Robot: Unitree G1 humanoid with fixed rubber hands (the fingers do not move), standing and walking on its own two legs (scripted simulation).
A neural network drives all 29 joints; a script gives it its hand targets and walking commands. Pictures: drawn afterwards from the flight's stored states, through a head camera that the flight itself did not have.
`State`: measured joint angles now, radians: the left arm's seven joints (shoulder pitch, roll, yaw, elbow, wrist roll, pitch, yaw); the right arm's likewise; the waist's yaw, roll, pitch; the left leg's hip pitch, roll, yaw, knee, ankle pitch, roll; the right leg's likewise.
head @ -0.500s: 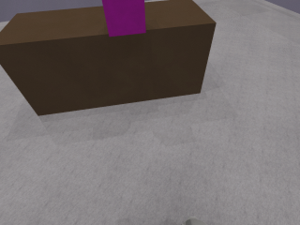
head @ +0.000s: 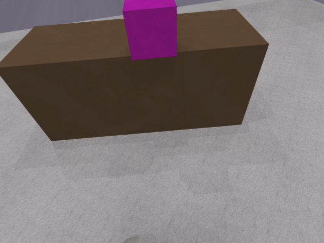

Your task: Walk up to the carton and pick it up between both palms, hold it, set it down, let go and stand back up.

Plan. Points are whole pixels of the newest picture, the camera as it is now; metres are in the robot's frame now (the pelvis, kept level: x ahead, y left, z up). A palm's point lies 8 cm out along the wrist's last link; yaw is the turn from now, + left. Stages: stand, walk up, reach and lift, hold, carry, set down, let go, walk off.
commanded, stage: walk up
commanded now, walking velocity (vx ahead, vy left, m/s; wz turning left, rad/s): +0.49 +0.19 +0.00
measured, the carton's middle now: (151, 27) +1.17 +0.12 +0.04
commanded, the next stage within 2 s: none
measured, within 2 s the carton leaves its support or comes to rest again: neither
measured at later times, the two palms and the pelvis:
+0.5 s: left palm (94, 173) +0.38 +0.28 -0.12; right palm (241, 234) +0.21 -0.17 -0.15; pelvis +0.26 +0.05 +0.00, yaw -1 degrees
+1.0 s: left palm (104, 164) +0.42 +0.26 -0.13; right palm (219, 123) +0.62 -0.18 -0.15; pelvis +0.51 +0.04 +0.00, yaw -1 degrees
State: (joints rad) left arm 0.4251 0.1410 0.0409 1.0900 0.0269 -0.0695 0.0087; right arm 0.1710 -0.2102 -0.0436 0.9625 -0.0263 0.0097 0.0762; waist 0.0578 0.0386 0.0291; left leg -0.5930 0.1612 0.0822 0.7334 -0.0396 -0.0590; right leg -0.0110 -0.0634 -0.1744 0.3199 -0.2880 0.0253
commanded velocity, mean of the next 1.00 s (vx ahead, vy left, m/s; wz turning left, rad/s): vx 0.46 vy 0.08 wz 0.00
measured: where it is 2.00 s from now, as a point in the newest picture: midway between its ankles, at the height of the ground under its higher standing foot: (163, 180)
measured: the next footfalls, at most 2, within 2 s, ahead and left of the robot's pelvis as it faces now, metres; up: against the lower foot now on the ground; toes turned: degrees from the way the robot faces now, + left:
left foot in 0.14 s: +0.25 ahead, +0.19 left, +0.00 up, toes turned +11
right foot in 0.58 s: +0.44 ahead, -0.08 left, +0.00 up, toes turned -10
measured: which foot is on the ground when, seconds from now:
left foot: up 0.00-0.12, down 0.14-0.58, up 0.60-1.00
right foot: down 0.00-0.14, up 0.16-0.56, down 0.58-1.00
